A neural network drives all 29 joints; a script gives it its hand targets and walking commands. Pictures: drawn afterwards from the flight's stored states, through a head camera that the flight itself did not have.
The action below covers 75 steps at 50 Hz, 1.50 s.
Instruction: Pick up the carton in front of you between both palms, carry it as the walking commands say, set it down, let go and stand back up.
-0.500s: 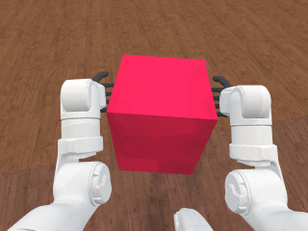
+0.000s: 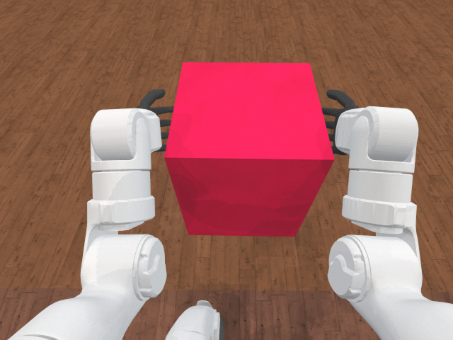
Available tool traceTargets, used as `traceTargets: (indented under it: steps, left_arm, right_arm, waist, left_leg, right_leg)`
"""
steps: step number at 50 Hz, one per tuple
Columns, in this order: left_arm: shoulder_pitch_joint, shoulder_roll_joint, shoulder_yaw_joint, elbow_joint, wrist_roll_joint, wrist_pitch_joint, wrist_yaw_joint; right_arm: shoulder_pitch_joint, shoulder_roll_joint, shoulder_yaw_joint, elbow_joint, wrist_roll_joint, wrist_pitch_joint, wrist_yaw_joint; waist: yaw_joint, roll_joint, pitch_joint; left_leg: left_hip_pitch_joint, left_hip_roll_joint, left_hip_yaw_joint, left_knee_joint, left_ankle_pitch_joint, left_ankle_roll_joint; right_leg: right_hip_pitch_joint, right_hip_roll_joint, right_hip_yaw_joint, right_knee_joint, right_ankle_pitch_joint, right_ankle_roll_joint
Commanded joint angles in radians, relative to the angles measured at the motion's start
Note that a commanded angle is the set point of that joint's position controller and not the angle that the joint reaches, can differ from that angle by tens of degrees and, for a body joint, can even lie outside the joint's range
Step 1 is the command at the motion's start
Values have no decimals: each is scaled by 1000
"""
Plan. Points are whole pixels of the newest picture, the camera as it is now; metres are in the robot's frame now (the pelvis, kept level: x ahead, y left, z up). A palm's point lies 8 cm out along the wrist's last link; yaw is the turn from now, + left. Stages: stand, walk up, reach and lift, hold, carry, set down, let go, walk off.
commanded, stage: carry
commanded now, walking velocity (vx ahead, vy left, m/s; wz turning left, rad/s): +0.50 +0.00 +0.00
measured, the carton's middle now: (243, 156) +0.40 +0.04 +0.10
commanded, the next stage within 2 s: none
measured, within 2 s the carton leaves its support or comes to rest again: neither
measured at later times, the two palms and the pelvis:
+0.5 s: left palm (210, 6) +0.70 +0.13 +0.24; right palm (353, 10) +0.70 -0.16 +0.23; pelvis +0.32 -0.01 +0.06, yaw +0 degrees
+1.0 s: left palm out of the picture +1.01 +0.17 +0.22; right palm out of the picture +0.98 -0.13 +0.22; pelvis +0.62 +0.03 +0.09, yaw -1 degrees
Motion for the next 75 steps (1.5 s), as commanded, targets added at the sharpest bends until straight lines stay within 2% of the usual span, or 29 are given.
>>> traceTargets:
  steps: [1,2,3,6,8,13,16,18,20,21,22,23,25,30,33,38,41,42,43,44,47,55,63,65,66,67,68,71,75]
  left_arm:
    - [-826,-1164,-542,-39,-495,-6,-305]
    - [-823,-1165,-523,-14,-472,-12,-311]
    - [-824,-1164,-516,-7,-451,-13,-315]
    - [-791,-1152,-481,-15,-408,-25,-295]
    - [-751,-1132,-463,-55,-373,-31,-269]
    - [-763,-1050,-460,-167,-325,-24,-208]
    - [-740,-1003,-467,-155,-294,-5,-194]
    - [-709,-992,-474,-110,-284,6,-199]
    - [-670,-1006,-473,-28,-293,6,-214]
    - [-647,-1002,-462,9,-288,-2,-224]
    - [-645,-1023,-463,33,-296,-13,-234]
    - [-656,-1046,-477,11,-325,-14,-247]
    - [-766,-1123,-515,-74,-408,-14,-267]
    - [-948,-1191,-571,-240,-538,-3,-283]
    - [-910,-1179,-556,-197,-544,12,-290]
    - [-800,-1172,-519,-36,-482,3,-302]
    - [-763,-1170,-493,20,-446,-13,-303]
    - [-758,-1168,-495,35,-438,-16,-301]
    - [-755,-1187,-489,58,-435,-16,-301]
    - [-755,-1182,-472,68,-411,-20,-298]
    - [-713,-1210,-469,53,-390,-43,-282]
    - [-611,-1233,-544,-124,-355,-96,-210]
    - [-286,-1287,-648,-127,-326,-87,-266]
    - [-197,-1304,-668,-128,-320,-92,-293]
    - [-142,-1302,-667,-129,-318,-95,-306]
    - [-134,-1265,-675,-127,-295,-107,-310]
    - [-72,-1284,-690,-143,-307,-116,-316]
    - [-81,-1322,-757,-327,-335,-138,-329]
    - [15,-1316,-831,-461,-368,-146,-348]
  right_arm:
    - [-635,960,494,62,333,-61,153]
    - [-634,949,481,69,333,-74,163]
    - [-661,989,493,87,350,-81,173]
    - [-815,1112,587,-79,489,-87,200]
    - [-914,1174,631,-169,572,-92,213]
    - [-968,1170,648,-258,641,-81,226]
    - [-912,1129,635,-210,624,-63,224]
    - [-867,1112,623,-150,602,-55,226]
    - [-812,1104,608,-82,570,-50,229]
    - [-820,1102,589,-62,554,-47,233]
    - [-843,1099,581,-56,532,-45,238]
    - [-844,1098,578,-36,513,-48,239]
    - [-800,1079,538,-21,482,-58,229]
    - [-819,1022,499,-124,425,-58,161]
    - [-775,969,483,-111,373,-48,129]
    - [-715,967,489,-8,348,-39,144]
    - [-700,1007,487,63,375,-50,178]
    - [-678,1026,480,87,387,-54,188]
    - [-694,1006,465,97,387,-62,193]
    - [-689,1024,464,112,394,-73,197]
    - [-747,1130,506,17,467,-100,225]
    - [-796,1230,635,-203,586,-149,251]
    - [-472,1192,687,-258,462,-156,247]
    - [-365,1191,714,-255,433,-153,253]
    - [-338,1179,729,-256,431,-152,260]
    - [-311,1230,745,-259,436,-149,267]
    - [-278,1213,757,-281,427,-156,272]
    - [-201,1254,814,-341,435,-187,275]
    - [-79,1239,879,-480,429,-222,252]
  waist:
    - [-201,-24,-612]
    - [-229,178,-757]
    - [-229,390,-719]
    - [-192,48,-530]
    - [-166,67,-541]
    - [-179,133,-513]
    - [-175,167,-484]
    - [-139,181,-486]
    - [-49,108,-607]
    - [-19,-24,-730]
    - [24,-232,-750]
    - [18,-198,-626]
    - [0,24,-549]
    - [-27,-64,-532]
    - [-18,-87,-528]
    - [-22,-121,-468]
    - [-105,-70,-525]
    - [-147,-18,-566]
    - [-150,213,-670]
    - [-166,328,-647]
    - [-158,112,-537]
    - [-157,171,-539]
    - [-126,188,-499]
    - [-93,138,-546]
    - [-74,30,-613]
    - [-68,-242,-679]
    - [-67,-251,-636]
    - [-72,-26,-515]
    - [-76,-78,-494]
  left_leg:
    - [808,-110,90,-180,87,57]
    - [1086,193,-448,-296,-244,185]
    - [1136,316,-888,-477,-69,300]
    - [948,279,-614,-331,398,232]
    - [901,236,-490,-348,301,164]
    - [853,229,-367,-423,245,183]
    - [730,202,-231,-465,301,135]
    - [669,202,-158,-412,472,98]
    - [587,145,-25,-103,785,15]
    - [335,92,-26,140,550,-52]
    - [101,-46,-53,350,58,-83]
    - [-52,-82,-131,525,-111,-71]
    - [-95,-10,-158,601,-31,-30]
    - [-79,9,-128,324,-10,-35]
    - [-30,6,-88,106,61,-42]
    - [189,-29,-7,-231,324,-27]
    - [574,-59,63,-424,427,5]
    - [785,72,-98,-381,390,23]
    - [1043,347,-519,-342,512,143]
    - [1121,362,-688,-399,493,224]
    - [966,298,-503,-415,539,139]
    - [937,240,-274,-465,652,122]
    - [957,165,-44,-339,1068,11]
    - [730,132,-2,-138,888,-55]
    - [553,108,4,14,529,-67]
    - [179,-4,-38,229,76,-101]
    - [19,-37,-87,365,-117,-93]
    - [-14,60,-118,222,18,-82]
    - [104,45,-48,19,50,-105]
  right_leg:
    - [-86,-123,5,293,953,-75]
    - [-346,-50,20,601,578,2]
    - [-581,129,78,839,18,17]
    - [-748,25,146,1016,73,-35]
    - [-714,2,151,909,95,-40]
    - [-708,-12,77,623,105,-36]
    - [-475,19,0,315,235,-36]
    - [-259,83,-100,200,280,-54]
    - [156,128,-153,79,333,-89]
    - [448,-94,235,37,99,-204]
    - [564,-273,655,-92,104,-307]
    - [518,-282,743,-138,296,-324]
    - [384,-262,574,-30,689,-277]
    - [307,-226,396,-54,670,-226]
    - [280,-222,317,-68,743,-228]
    - [205,-171,147,-47,866,-147]
    - [105,-102,19,175,978,-63]
    - [-70,-88,20,330,718,-32]
    - [-351,12,25,580,286,9]
    - [-579,98,86,742,20,12]
    - [-650,2,130,738,139,-14]
    - [-614,-15,62,404,315,7]
    - [-241,75,-100,-126,638,-16]
    - [141,8,-62,-181,681,-43]
    - [347,-183,162,-55,882,-67]
    - [659,-364,482,-41,918,-235]
    - [669,-374,555,-97,878,-261]
    - [489,-309,357,-160,853,-172]
    - [350,-262,215,-226,746,-164]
